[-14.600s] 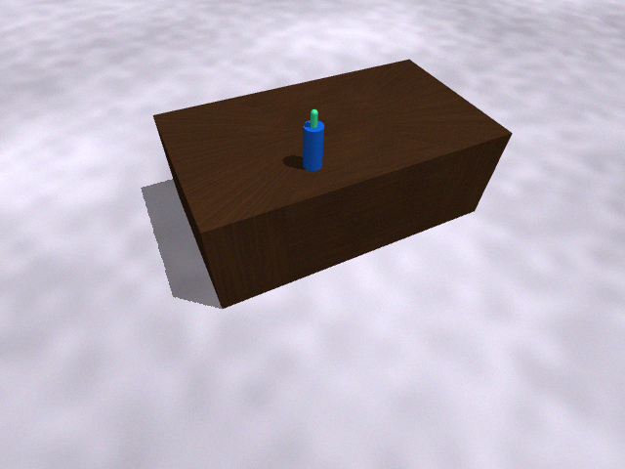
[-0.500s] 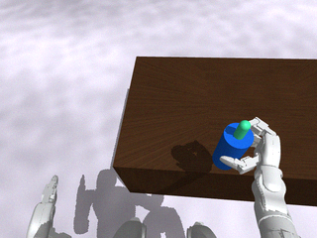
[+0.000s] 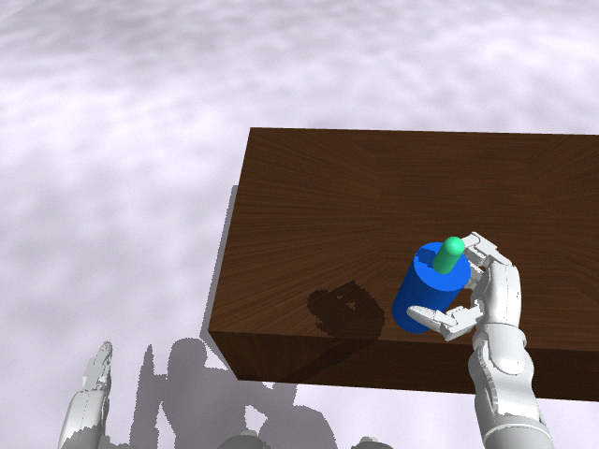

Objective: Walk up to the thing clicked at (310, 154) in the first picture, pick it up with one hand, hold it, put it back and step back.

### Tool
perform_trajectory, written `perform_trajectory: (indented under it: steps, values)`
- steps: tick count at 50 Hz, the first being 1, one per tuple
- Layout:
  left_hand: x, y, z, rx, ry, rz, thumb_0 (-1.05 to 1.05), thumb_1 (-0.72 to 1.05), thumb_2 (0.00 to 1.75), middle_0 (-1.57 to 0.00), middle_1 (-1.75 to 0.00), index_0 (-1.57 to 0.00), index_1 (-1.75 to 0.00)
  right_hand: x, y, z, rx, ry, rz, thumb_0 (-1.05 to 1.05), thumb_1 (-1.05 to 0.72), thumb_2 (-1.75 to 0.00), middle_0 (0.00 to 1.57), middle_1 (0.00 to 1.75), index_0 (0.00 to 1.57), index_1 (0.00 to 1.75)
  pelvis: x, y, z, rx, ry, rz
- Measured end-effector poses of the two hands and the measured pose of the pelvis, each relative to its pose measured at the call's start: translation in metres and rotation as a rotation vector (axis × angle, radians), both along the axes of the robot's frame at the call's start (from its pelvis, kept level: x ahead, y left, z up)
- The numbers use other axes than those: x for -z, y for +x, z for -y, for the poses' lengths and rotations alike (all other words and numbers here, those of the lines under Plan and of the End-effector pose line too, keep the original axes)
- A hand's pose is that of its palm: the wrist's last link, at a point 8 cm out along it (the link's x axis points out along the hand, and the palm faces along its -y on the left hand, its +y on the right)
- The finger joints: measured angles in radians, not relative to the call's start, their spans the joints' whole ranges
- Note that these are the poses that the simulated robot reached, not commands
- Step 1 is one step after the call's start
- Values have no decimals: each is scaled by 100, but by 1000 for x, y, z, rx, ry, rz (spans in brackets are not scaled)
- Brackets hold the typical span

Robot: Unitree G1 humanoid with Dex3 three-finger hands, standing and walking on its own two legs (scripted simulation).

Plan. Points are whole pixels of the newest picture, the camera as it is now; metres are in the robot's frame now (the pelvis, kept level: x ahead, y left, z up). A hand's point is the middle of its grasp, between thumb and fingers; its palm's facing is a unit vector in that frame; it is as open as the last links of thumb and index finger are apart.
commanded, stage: hold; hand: right
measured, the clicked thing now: (431, 283) +0.33 -0.15 +0.03
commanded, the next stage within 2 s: none
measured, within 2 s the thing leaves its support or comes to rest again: neither
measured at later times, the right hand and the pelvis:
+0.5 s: hand (454, 278) +0.33 -0.18 +0.04, palm faces +0.19 +0.98 -0.03, open 10.2 cm; pelvis +0.01 +0.00 +0.01, yaw +0 degrees
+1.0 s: hand (454, 287) +0.32 -0.18 +0.04, palm faces +0.20 +0.98 -0.03, open 10.3 cm; pelvis +0.00 +0.00 +0.02, yaw +0 degrees
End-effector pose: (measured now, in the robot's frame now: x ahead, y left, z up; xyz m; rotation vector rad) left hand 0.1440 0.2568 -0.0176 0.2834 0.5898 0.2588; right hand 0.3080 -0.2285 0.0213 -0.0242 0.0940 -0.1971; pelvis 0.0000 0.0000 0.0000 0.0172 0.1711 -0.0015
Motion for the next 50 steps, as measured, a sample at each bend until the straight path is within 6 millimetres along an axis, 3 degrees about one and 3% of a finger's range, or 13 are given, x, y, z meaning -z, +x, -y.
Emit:
perform_trajectory:
  steps: [32,50]
  values:
    - [5,8,0,-33,-34,-24,-1,-54,6,-5,-5,-5,-6,-30,-5,-1,1,-1,14,-5,61,-90,80,125,88,128,-15,6,2,3,-4,49]
    - [5,4,-4,-38,-32,-29,-1,-54,5,-5,-5,-5,-6,-23,-18,-2,7,3,-9,-5,61,-91,80,125,88,129,-17,4,-1,0,-5,56]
